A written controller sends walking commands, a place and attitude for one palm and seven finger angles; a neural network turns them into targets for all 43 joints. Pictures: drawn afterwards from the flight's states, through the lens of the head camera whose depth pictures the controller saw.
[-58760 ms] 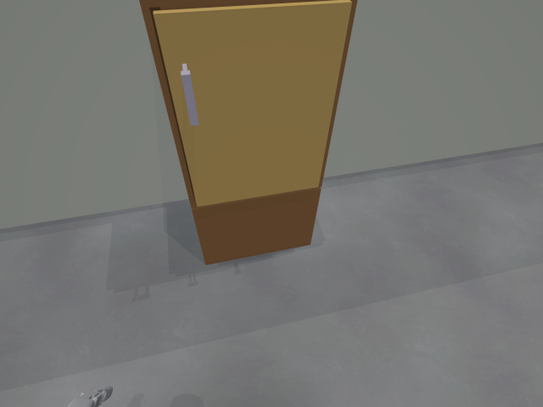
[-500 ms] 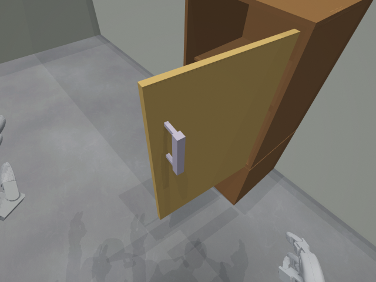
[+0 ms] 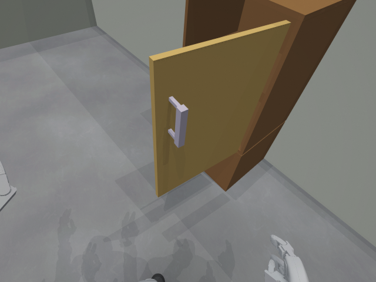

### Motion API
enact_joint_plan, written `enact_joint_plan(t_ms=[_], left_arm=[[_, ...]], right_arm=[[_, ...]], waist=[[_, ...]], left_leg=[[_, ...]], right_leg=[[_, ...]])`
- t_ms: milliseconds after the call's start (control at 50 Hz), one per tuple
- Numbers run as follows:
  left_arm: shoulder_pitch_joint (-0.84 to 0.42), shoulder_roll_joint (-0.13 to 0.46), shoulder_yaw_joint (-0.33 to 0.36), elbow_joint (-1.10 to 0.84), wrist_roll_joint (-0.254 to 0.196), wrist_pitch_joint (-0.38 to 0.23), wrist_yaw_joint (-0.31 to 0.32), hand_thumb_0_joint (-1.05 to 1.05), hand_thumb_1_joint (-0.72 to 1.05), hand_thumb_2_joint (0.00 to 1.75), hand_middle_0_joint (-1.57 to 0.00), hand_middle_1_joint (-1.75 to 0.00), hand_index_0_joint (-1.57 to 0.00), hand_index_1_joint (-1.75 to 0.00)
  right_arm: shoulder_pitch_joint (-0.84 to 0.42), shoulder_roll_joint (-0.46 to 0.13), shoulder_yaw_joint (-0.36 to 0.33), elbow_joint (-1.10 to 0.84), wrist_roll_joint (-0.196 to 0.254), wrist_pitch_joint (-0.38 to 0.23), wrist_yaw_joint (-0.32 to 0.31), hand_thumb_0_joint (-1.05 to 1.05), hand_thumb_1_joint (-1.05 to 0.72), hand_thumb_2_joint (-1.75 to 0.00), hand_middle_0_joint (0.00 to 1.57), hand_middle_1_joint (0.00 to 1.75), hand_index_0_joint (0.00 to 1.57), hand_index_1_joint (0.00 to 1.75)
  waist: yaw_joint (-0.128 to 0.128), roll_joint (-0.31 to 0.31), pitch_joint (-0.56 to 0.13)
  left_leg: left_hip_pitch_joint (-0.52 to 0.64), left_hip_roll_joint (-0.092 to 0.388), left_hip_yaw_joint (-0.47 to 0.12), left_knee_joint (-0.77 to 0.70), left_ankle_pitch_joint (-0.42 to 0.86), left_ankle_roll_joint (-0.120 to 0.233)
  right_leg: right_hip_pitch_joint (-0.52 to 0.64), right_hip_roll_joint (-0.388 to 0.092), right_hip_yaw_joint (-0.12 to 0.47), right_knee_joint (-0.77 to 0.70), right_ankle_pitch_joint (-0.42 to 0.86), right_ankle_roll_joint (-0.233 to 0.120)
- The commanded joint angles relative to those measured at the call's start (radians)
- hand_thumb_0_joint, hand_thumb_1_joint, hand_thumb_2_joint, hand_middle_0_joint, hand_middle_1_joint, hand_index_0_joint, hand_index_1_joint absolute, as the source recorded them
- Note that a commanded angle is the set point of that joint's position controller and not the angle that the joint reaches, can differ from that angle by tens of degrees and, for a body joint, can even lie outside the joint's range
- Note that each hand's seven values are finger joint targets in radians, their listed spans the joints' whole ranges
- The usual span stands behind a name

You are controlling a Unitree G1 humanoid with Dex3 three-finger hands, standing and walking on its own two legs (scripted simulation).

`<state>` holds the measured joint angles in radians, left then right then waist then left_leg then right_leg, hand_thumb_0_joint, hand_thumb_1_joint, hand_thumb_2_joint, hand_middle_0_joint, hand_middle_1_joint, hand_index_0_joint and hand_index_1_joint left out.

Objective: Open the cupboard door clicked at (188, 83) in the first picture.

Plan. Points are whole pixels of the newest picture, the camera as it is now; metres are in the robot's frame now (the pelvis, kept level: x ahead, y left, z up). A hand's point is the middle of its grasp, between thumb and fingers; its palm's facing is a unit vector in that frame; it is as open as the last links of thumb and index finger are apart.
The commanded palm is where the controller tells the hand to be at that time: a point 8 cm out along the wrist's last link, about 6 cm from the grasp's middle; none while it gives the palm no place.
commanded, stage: step back with the hand held close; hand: left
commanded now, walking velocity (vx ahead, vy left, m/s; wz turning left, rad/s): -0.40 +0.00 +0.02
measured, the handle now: (176, 122) +0.47 +0.08 +0.06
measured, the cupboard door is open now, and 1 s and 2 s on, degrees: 83 83 83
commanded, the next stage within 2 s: stop stepping back and stand still in 0.06 s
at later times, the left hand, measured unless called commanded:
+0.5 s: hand out of the picture +0.09 +0.23 +0.15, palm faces +0.35 -0.80 -0.49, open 7.4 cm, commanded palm +0.04 +0.26 +0.18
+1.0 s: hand out of the picture +0.06 +0.24 +0.16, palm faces +0.38 -0.80 -0.46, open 7.4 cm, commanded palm +0.01 +0.28 +0.18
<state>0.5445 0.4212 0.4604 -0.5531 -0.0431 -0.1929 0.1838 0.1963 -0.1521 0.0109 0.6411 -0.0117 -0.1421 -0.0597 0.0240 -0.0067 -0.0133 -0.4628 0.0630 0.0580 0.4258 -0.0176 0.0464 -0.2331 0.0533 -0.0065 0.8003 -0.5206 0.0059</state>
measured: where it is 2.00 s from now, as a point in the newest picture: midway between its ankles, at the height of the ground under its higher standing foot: outside the picture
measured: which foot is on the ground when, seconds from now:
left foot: down 0.00-0.12, up 0.14-0.24, down 0.26-0.44, up 0.46-0.66, down 0.68-1.00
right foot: up 0.00-0.08, down 0.10-1.00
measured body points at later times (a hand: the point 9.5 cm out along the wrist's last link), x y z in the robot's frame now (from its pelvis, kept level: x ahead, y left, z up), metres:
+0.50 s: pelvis -0.11 -0.03 +0.00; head -0.11 -0.02 +0.45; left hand +0.07 +0.27 +0.17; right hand +0.02 -0.29 -0.08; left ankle -0.02 +0.07 -0.71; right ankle -0.12 -0.12 -0.74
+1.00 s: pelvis -0.14 -0.02 +0.00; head -0.14 -0.01 +0.45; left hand +0.04 +0.28 +0.18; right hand +0.02 -0.24 -0.09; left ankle -0.12 +0.11 -0.73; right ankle -0.12 -0.12 -0.74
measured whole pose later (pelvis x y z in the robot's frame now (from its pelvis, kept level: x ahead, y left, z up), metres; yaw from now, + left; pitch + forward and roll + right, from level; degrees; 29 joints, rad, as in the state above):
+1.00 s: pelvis -0.14 -0.02 +0.00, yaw -1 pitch -1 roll +0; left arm 0.56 0.40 0.40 -0.46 -0.03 -0.21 0.13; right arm 0.21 -0.17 0.03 0.65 0.00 -0.14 -0.06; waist 0.00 0.00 0.01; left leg -0.26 0.06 0.05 0.57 -0.29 -0.02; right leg -0.27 0.01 -0.05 0.55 -0.27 -0.03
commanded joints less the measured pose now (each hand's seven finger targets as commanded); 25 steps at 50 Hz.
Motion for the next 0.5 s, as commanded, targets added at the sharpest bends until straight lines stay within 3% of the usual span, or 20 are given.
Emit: enact_joint_plan(t_ms=[0, 40, 80, 100, 120, 140, 160, 200, 220, 240, 260, 280, 320, 360, 380, 400, 420, 440, 460, 480], left_arm=[[-0.082, 0.154, 0.045, -0.231, -0.012, -0.054, -0.009, 0.0, 0.9, 0.9, -0.2, -0.3, -0.2, -0.3], [-0.064, 0.205, 0.084, -0.267, -0.021, -0.069, -0.02, 0.0, 0.9, 0.9, -0.2, -0.3, -0.2, -0.3], [-0.062, 0.287, 0.154, -0.277, -0.026, -0.091, -0.022, 0.0, 0.9, 0.9, -0.2, -0.3, -0.2, -0.3], [-0.056, 0.327, 0.197, -0.269, -0.023, -0.103, -0.018, 0.0, 0.9, 0.9, -0.2, -0.3, -0.2, -0.3], [-0.058, 0.339, 0.212, -0.298, -0.024, -0.114, -0.016, 0.0, 0.9, 0.9, -0.2, -0.3, -0.2, -0.3], [-0.018, 0.308, 0.201, -0.258, -0.02, -0.098, -0.027, 0.0, 0.9, 0.9, -0.2, -0.3, -0.2, -0.3], [0.045, 0.3, 0.21, -0.24, -0.009, -0.077, -0.035, 0.0, 0.9, 0.9, -0.2, -0.3, -0.2, -0.3], [0.091, 0.24, 0.171, -0.217, -0.018, -0.044, -0.037, 0.0, 0.9, 0.9, -0.2, -0.3, -0.2, -0.3], [0.093, 0.209, 0.144, -0.185, -0.027, -0.029, -0.036, 0.0, 0.9, 0.9, -0.2, -0.3, -0.2, -0.3], [0.065, 0.205, 0.13, -0.186, -0.03, -0.029, -0.033, 0.0, 0.9, 0.9, -0.2, -0.3, -0.2, -0.3], [0.044, 0.207, 0.114, -0.175, -0.027, -0.031, -0.032, 0.0, 0.9, 0.9, -0.2, -0.3, -0.2, -0.3], [0.021, 0.171, 0.082, -0.12, -0.033, -0.04, -0.035, 0.0, 0.9, 0.9, -0.2, -0.3, -0.2, -0.3], [0.039, 0.194, 0.108, -0.045, -0.02, -0.024, -0.028, 0.0, 0.9, 0.9, -0.2, -0.3, -0.2, -0.3], [0.005, 0.193, 0.097, -0.075, -0.005, -0.029, -0.023, 0.0, 0.9, 0.9, -0.2, -0.3, -0.2, -0.3], [0.015, 0.188, 0.087, -0.082, -0.001, -0.031, -0.025, 0.0, 0.9, 0.9, -0.2, -0.3, -0.2, -0.3], [0.024, 0.193, 0.08, -0.102, 0.005, -0.033, -0.029, 0.0, 0.9, 0.9, -0.2, -0.3, -0.2, -0.3], [0.033, 0.234, 0.104, -0.143, 0.006, -0.041, -0.028, 0.0, 0.9, 0.9, -0.2, -0.3, -0.2, -0.3], [0.0, 0.211, 0.077, -0.175, 0.002, -0.043, -0.03, 0.0, 0.9, 0.9, -0.2, -0.3, -0.2, -0.3], [-0.034, 0.216, 0.087, -0.189, 0.009, -0.053, -0.026, 0.0, 0.9, 0.9, -0.2, -0.3, -0.2, -0.3], [-0.041, 0.21, 0.089, -0.172, 0.016, -0.058, -0.027, 0.0, 0.9, 0.9, -0.2, -0.3, -0.2, -0.3]], right_arm=[[-0.098, -0.189, -0.06, -0.128, 0.001, -0.058, -0.002, 0.0, -0.9, -0.9, 0.2, 0.3, 0.2, 0.3], [-0.107, -0.171, -0.056, -0.138, 0.005, -0.038, 0.002, 0.0, -0.9, -0.9, 0.2, 0.3, 0.2, 0.3], [-0.142, -0.154, -0.041, -0.151, 0.011, -0.018, -0.005, 0.0, -0.9, -0.9, 0.2, 0.3, 0.2, 0.3], [-0.156, -0.155, -0.036, -0.158, 0.008, -0.023, -0.01, 0.0, -0.9, -0.9, 0.2, 0.3, 0.2, 0.3], [-0.156, -0.136, -0.027, -0.153, 0.008, -0.023, -0.016, 0.0, -0.9, -0.9, 0.2, 0.3, 0.2, 0.3], [-0.169, -0.142, -0.036, -0.17, 0.031, -0.023, -0.023, 0.0, -0.9, -0.9, 0.2, 0.3, 0.2, 0.3], [-0.153, -0.139, -0.028, -0.202, 0.032, -0.015, -0.026, 0.0, -0.9, -0.9, 0.2, 0.3, 0.2, 0.3], [-0.121, -0.146, -0.014, -0.189, 0.023, 0.007, -0.034, 0.0, -0.9, -0.9, 0.2, 0.3, 0.2, 0.3], [-0.109, -0.168, -0.021, -0.171, 0.021, 0.006, -0.038, 0.0, -0.9, -0.9, 0.2, 0.3, 0.2, 0.3], [-0.095, -0.191, -0.029, -0.167, 0.02, -0.003, -0.04, 0.0, -0.9, -0.9, 0.2, 0.3, 0.2, 0.3], [-0.061, -0.205, -0.037, -0.159, 0.019, -0.015, -0.034, 0.0, -0.9, -0.9, 0.2, 0.3, 0.2, 0.3], [-0.024, -0.207, -0.045, -0.154, 0.031, -0.032, -0.027, 0.0, -0.9, -0.9, 0.2, 0.3, 0.2, 0.3], [-0.058, -0.211, -0.048, -0.154, 0.006, -0.047, -0.031, 0.0, -0.9, -0.9, 0.2, 0.3, 0.2, 0.3], [-0.064, -0.197, -0.046, -0.166, 0.01, -0.035, -0.034, 0.0, -0.9, -0.9, 0.2, 0.3, 0.2, 0.3], [-0.075, -0.199, -0.048, -0.179, 0.014, -0.025, -0.034, 0.0, -0.9, -0.9, 0.2, 0.3, 0.2, 0.3], [-0.083, -0.191, -0.052, -0.192, 0.016, -0.015, -0.031, 0.0, -0.9, -0.9, 0.2, 0.3, 0.2, 0.3], [-0.088, -0.186, -0.058, -0.195, 0.012, -0.004, -0.026, 0.0, -0.9, -0.9, 0.2, 0.3, 0.2, 0.3], [-0.1, -0.183, -0.063, -0.179, 0.015, -0.001, -0.026, 0.0, -0.9, -0.9, 0.2, 0.3, 0.2, 0.3], [-0.079, -0.189, -0.064, -0.152, 0.006, -0.006, -0.025, 0.0, -0.9, -0.9, 0.2, 0.3, 0.2, 0.3], [-0.058, -0.187, -0.063, -0.138, 0.001, -0.01, -0.023, 0.0, -0.9, -0.9, 0.2, 0.3, 0.2, 0.3]], waist=[[-0.01, 0.235, -0.172], [-0.007, 0.156, -0.218], [-0.001, -0.062, -0.191], [0.014, -0.073, -0.16], [0.019, -0.083, -0.198], [0.013, -0.212, -0.203], [0.003, -0.193, -0.209], [-0.039, -0.027, -0.189], [-0.057, 0.097, -0.194], [-0.044, 0.202, -0.189], [-0.04, 0.259, -0.191], [-0.036, 0.218, -0.119], [-0.025, 0.228, -0.042], [-0.024, 0.158, -0.021], [-0.026, 0.124, -0.006], [-0.034, 0.024, -0.01], [-0.029, -0.138, -0.031], [-0.017, -0.229, 0.031], [-0.037, -0.163, 0.06], [-0.053, -0.121, 0.045]], left_leg=[[0.274, 0.144, -0.168, -0.236, -0.202, 0.001], [0.372, 0.089, -0.11, -0.101, -0.015, -0.036], [0.356, -0.011, -0.009, 0.139, -0.167, -0.061], [0.288, -0.044, 0.001, 0.27, -0.268, -0.07], [0.193, -0.066, -0.012, 0.344, -0.351, -0.077], [0.08, -0.092, -0.022, 0.374, -0.376, -0.064], [0.028, -0.083, -0.004, 0.337, -0.331, -0.052], [0.161, -0.085, 0.013, 0.189, -0.088, -0.043], [0.327, -0.062, -0.006, 0.117, 0.173, -0.024], [0.415, 0.026, -0.116, 0.07, 0.404, 0.011], [0.431, 0.115, -0.212, 0.0, 0.458, 0.048], [0.363, 0.158, -0.263, -0.075, 0.329, 0.061], [0.174, 0.17, -0.329, -0.203, -0.125, 0.082], [0.037, 0.117, -0.258, -0.249, -0.435, 0.04], [-0.035, 0.071, -0.203, -0.206, -0.515, 0.014], [-0.02, -0.009, -0.118, -0.039, -0.512, -0.018], [0.072, -0.091, -0.064, 0.272, -0.414, -0.053], [0.033, -0.098, -0.088, 0.544, -0.4, -0.065], [0.002, -0.076, -0.097, 0.661, -0.37, -0.068], [-0.029, -0.054, -0.092, 0.668, -0.334, -0.068]], right_leg=[[0.038, 0.02, -0.056, -0.356, 0.07, -0.021], [0.018, -0.032, -0.003, -0.515, 0.247, -0.045], [-0.106, -0.224, 0.147, -0.554, 0.48, -0.078], [-0.15, -0.298, 0.174, -0.558, 0.548, -0.098], [-0.037, -0.319, 0.15, -0.482, 0.827, -0.122], [0.092, -0.296, 0.116, -0.388, 1.139, -0.077], [0.167, -0.29, 0.091, -0.32, 1.27, -0.061], [0.115, -0.226, 0.034, -0.253, 1.161, -0.05], [-0.001, -0.176, -0.021, -0.208, 0.965, -0.008], [-0.077, -0.092, -0.036, -0.156, 0.685, 0.025], [-0.111, -0.043, -0.022, -0.087, 0.23, 0.031], [-0.113, -0.03, 0.01, -0.066, -0.041, 0.025], [-0.051, -0.033, 0.001, -0.101, -0.053, 0.012], [0.105, -0.035, -0.043, -0.237, 0.052, -0.008], [0.161, -0.041, -0.043, -0.328, 0.103, -0.02], [0.102, -0.11, 0.039, -0.446, 0.021, -0.051], [-0.076, -0.281, 0.283, -0.629, -0.173, -0.117], [-0.224, -0.423, 0.469, -0.721, -0.271, -0.182], [-0.281, -0.412, 0.434, -0.718, -0.24, -0.174], [-0.239, -0.385, 0.373, -0.687, -0.185, -0.161]])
